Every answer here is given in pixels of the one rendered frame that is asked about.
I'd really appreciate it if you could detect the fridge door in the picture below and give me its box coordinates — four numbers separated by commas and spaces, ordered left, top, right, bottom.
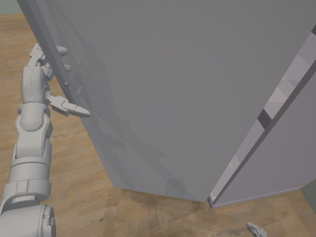
36, 0, 316, 202

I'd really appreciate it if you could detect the right robot hand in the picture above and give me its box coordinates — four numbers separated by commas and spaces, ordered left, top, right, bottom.
246, 222, 268, 237

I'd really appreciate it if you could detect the left robot hand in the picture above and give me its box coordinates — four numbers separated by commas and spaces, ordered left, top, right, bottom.
21, 43, 91, 118

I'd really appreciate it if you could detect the handle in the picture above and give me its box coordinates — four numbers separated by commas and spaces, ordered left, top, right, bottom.
17, 0, 84, 106

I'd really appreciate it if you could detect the robot left forearm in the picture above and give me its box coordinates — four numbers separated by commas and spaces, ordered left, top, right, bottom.
0, 102, 53, 216

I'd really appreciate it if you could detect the left robot upper arm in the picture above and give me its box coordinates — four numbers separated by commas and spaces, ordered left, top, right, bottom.
0, 204, 56, 237

